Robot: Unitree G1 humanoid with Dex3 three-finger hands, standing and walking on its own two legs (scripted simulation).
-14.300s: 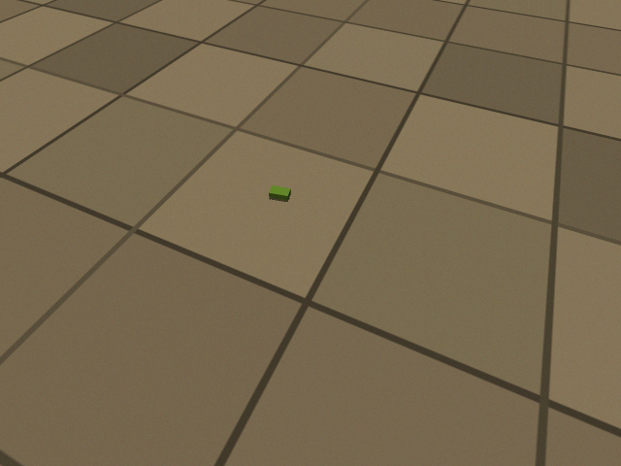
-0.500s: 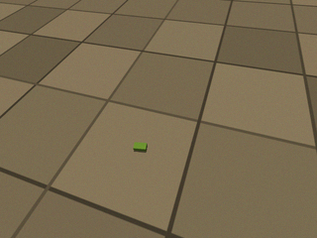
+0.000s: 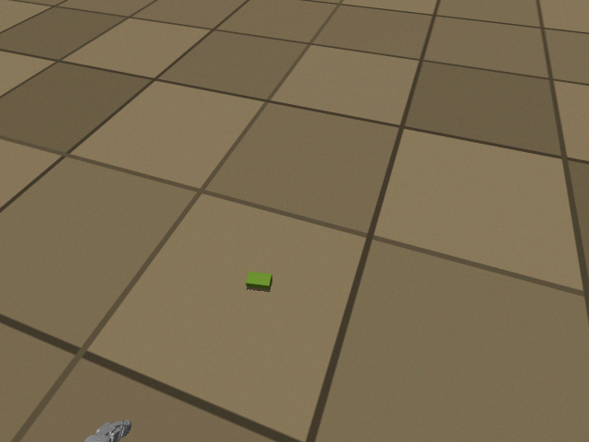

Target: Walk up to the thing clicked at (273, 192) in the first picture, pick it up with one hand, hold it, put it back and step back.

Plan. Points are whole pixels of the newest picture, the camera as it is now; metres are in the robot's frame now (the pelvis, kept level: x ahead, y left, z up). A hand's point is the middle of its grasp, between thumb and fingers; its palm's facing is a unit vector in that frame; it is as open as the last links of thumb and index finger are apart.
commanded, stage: walk up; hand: left
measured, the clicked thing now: (259, 280) +0.77 +0.21 -0.75
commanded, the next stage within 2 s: stand in 0.48 s
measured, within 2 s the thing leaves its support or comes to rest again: neither
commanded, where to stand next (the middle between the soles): +0.37 -0.02 m, yaw -2 degrees
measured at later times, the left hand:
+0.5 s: hand out of the picture +0.10 +0.27 -0.14, palm faces +0.02 -0.94 -0.34, open 7.4 cm
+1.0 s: hand out of the picture +0.06 +0.25 -0.14, palm faces -0.04 -0.94 -0.34, open 7.4 cm
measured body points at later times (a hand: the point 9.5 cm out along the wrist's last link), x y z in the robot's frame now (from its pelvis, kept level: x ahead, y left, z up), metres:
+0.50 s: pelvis +0.01 +0.01 +0.01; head +0.01 +0.02 +0.46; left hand +0.10 +0.32 -0.12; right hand +0.12 -0.28 -0.12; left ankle +0.00 +0.14 -0.73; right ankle +0.00 -0.13 -0.73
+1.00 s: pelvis -0.01 +0.00 +0.02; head +0.00 +0.00 +0.46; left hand +0.06 +0.30 -0.12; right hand +0.05 -0.30 -0.12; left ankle +0.00 +0.14 -0.73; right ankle +0.00 -0.13 -0.73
